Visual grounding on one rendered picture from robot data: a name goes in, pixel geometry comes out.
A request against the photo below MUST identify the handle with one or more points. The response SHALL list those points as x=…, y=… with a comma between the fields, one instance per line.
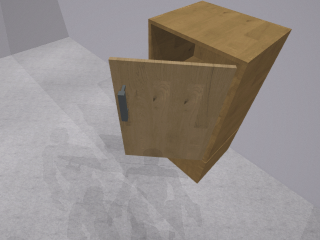
x=123, y=104

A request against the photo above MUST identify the cupboard door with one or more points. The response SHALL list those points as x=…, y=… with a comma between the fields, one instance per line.
x=173, y=106

